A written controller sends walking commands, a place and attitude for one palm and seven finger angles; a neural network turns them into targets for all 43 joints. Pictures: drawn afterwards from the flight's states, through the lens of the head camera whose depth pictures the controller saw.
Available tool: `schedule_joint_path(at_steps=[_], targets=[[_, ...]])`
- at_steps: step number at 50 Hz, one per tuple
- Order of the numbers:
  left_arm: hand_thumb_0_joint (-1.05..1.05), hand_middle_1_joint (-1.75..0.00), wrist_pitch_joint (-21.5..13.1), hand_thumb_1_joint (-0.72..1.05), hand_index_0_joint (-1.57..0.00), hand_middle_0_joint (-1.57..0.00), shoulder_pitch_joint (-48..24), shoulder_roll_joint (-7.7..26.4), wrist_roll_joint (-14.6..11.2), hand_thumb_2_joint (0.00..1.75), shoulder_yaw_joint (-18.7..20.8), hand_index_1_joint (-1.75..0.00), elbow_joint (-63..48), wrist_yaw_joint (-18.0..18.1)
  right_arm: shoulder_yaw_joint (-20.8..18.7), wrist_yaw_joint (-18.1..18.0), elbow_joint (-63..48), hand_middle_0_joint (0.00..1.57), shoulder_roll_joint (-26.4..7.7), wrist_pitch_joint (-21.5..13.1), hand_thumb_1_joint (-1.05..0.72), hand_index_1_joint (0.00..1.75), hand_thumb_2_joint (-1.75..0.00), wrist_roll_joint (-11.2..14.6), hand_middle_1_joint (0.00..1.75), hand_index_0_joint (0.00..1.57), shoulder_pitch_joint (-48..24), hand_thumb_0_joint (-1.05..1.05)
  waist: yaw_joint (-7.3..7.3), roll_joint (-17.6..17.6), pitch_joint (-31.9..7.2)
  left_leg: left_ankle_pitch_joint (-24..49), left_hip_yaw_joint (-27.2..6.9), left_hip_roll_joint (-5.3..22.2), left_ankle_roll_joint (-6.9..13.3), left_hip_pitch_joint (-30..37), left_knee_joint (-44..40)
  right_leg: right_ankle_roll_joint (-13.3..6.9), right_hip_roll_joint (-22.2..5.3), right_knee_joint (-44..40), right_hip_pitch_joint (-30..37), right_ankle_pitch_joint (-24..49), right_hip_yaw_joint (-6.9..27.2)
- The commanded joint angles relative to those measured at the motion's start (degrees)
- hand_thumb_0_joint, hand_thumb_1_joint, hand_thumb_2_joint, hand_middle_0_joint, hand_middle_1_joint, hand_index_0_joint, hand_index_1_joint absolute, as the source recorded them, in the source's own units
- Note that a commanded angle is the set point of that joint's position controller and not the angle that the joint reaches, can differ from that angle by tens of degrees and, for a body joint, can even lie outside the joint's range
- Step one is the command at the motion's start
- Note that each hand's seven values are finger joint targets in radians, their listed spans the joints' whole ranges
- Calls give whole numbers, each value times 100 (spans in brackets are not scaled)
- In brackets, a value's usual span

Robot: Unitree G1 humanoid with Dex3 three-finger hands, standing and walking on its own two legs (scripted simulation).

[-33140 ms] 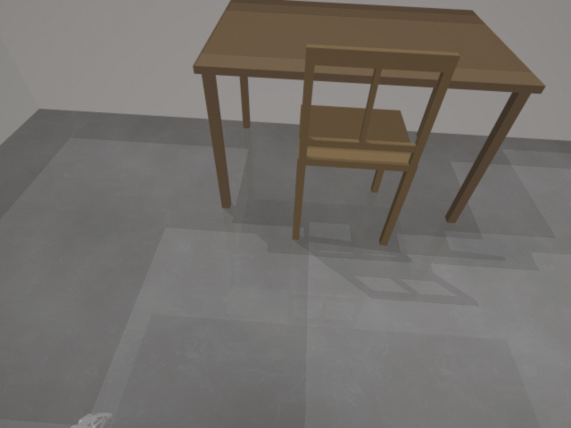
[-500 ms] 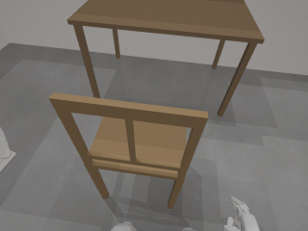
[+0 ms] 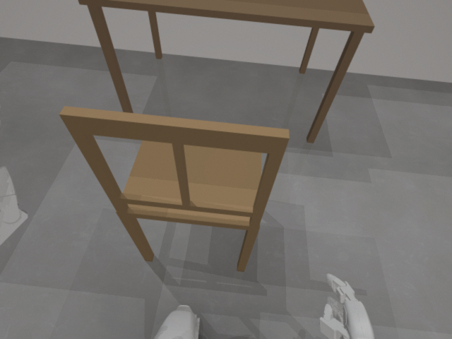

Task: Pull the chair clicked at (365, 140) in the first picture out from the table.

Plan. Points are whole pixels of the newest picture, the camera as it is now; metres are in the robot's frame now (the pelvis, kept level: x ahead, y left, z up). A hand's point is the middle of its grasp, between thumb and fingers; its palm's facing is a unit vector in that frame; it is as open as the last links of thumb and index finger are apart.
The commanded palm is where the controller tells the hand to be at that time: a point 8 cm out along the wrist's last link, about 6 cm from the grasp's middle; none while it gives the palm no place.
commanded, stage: step back with the hand held close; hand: left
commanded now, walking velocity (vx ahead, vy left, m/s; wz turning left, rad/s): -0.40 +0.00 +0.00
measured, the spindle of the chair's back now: (182, 176) +0.46 +0.14 -0.08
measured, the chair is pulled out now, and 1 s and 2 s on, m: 0.64 0.64 0.64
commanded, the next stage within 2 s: stop stepping back and stand still in 0.10 s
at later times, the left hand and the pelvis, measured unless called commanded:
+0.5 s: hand out of the picture +0.09 +0.23 +0.20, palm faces +0.37 -0.75 -0.55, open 7.4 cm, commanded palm +0.06 +0.27 +0.19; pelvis -0.10 -0.02 +0.00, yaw -3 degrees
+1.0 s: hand out of the picture +0.05 +0.26 +0.19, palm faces +0.49 -0.73 -0.47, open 7.4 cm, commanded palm +0.00 +0.28 +0.19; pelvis -0.14 -0.02 +0.01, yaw +0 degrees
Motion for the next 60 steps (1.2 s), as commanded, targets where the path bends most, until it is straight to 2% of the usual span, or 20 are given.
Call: schedule_joint_path(at_steps=[1,4,6,8,11,16,18,20,22,26,30,34,36,41,45,50,53,57,58,60], targets=[[0,-30,-245,90,-20,-20,386,1239,3,90,1057,-30,-793,141,-340,-190,-1054,20,-594,-115,-90,30,-90,144,30,20,-445,0,-25,-1723,-1141,-1662,-41,-491,106,-221,1765,-1468,-2132,-400,526,5587,1122],[0,-30,-362,90,-20,-20,387,878,-22,90,801,-30,-1045,163,-2,-342,-1114,20,-492,-100,-90,30,-90,126,30,20,-445,0,-369,-68,-1154,1441,457,-534,136,1528,-2661,-298,-903,1377,312,4887,-269],[0,-30,-488,90,-20,-20,495,1053,-40,90,782,-30,-1312,174,-317,-254,-969,20,-777,-197,-90,30,-90,-50,30,20,-137,0,-202,1156,-1694,6032,-1646,1475,758,3266,-1793,-120,-35,2951,-1663,-1335,336],[0,-30,-435,90,-20,-20,287,587,-217,90,356,-30,-914,21,-508,-82,-805,20,-999,-189,-90,30,-90,195,30,20,341,0,-432,300,-1388,4953,-1086,1489,924,3176,-2034,-244,64,3971,-2066,-1525,625],[0,-30,-221,90,-20,-20,613,1108,-157,90,968,-30,-1467,139,-477,-59,-935,20,-845,-233,-90,30,-90,15,30,20,-43,0,-183,1515,-1457,4002,-796,1195,943,2237,-1975,-23,-194,3116,-1372,-1030,467],[0,-30,106,90,-20,-20,1216,1214,-117,90,1066,-30,-1716,246,-366,-25,-1383,20,-882,-3,-90,30,-90,231,30,20,-93,0,-156,1681,-829,-1730,-559,626,570,346,-2571,-142,-221,727,327,-300,-309],[0,-30,171,90,-20,-20,1227,1274,-33,90,1079,-30,-1382,284,-328,-91,-1393,20,-870,56,-90,30,-90,213,30,20,32,0,-142,1292,-763,-2493,-266,272,376,-182,-2245,-212,-211,92,1052,-245,-468],[0,-30,180,90,-20,-20,870,1252,-24,90,1034,-30,-898,294,-345,-110,-1258,20,-831,117,-90,30,-90,196,30,20,126,0,-168,-131,-592,-2184,252,-371,149,221,-537,-548,-873,-1083,214,-739,249],[0,-30,333,90,-20,-20,202,1306,-91,90,942,-30,-586,292,-463,-153,-1088,20,-926,161,-90,30,-90,262,30,20,281,0,-216,-1953,-533,-1027,20,-613,37,1047,2403,-1183,-2406,-2412,-1938,-2310,2359],[0,-30,539,90,-20,-20,-195,837,-5,90,397,-30,402,208,-269,-251,-988,20,-854,339,-90,30,-90,204,30,20,50,0,-410,-1431,-296,-636,232,-376,197,1735,1531,-665,-1672,-1841,-2573,-2279,521],[0,-30,415,90,-20,-20,-901,627,186,90,-106,-30,-272,343,-240,-335,-951,20,-925,26,-90,30,-90,103,30,20,51,0,-253,-585,-370,-783,652,-606,449,1708,-1809,-447,-1328,-996,-755,-1287,352],[0,-30,314,90,-20,-20,-316,965,285,90,211,-30,-1230,422,-359,-236,-1149,20,-958,-190,-90,30,-90,120,30,20,149,0,-59,1547,-977,388,-753,639,1004,2319,-2742,-97,-286,1846,-976,-688,-380],[0,-30,271,90,-20,-20,-202,1033,283,90,400,-30,-1229,372,-305,-131,-1029,20,-757,-153,-90,30,-90,69,30,20,-151,0,-241,2192,-203,-1216,-1665,970,1329,896,-3282,-159,-337,2941,-1150,-778,-8],[0,-30,189,90,-20,-20,136,1136,177,90,710,-30,-623,294,-319,-110,-975,20,-965,19,-90,30,-90,214,30,20,131,0,-114,228,-339,40,-463,453,727,862,-1601,-222,-266,-548,446,257,-249],[0,-30,321,90,-20,-20,-68,924,-2,90,582,-30,525,246,-431,-129,-871,20,-895,248,-90,30,-90,287,30,20,339,0,-243,-1389,-527,-1192,279,-617,263,546,867,-1074,-1992,-2087,-196,-1376,2488],[0,-30,408,90,-20,-20,-341,529,42,90,4,-30,225,215,-141,-189,-949,20,-737,225,-90,30,-90,188,30,20,20,0,-313,-666,-434,-254,506,-508,399,2183,-1510,-678,-1167,-1237,-929,-690,717],[0,-30,288,90,-20,-20,-786,637,123,90,-185,-30,-899,295,-199,-266,-1108,20,-909,62,-90,30,-90,164,30,20,-129,0,-172,719,-516,-190,-965,486,765,2350,-2790,-234,-489,38,-727,-41,319],[0,-30,312,90,-20,-20,-539,1071,238,90,291,-30,-1488,317,-195,-202,-1162,20,-829,-72,-90,30,-90,151,30,20,-214,0,-65,1113,-316,-647,-988,600,711,1205,-2908,-186,-522,-184,177,345,221],[0,-30,1194,90,-20,-20,-270,-532,710,90,-2198,-30,3820,-322,-606,268,256,20,-1526,-157,-90,30,-90,74,30,20,97,0,-536,378,7,1366,-977,367,690,1636,-1943,-335,-427,774,-1065,1192,-85],[0,-30,1991,90,-20,-20,-193,-1116,555,90,-2037,-30,3933,-472,-383,258,-13,20,-985,715,-90,30,-90,25,30,20,604,0,-251,353,-583,3120,-732,549,748,1685,-1764,-235,-429,912,-798,433,-51]])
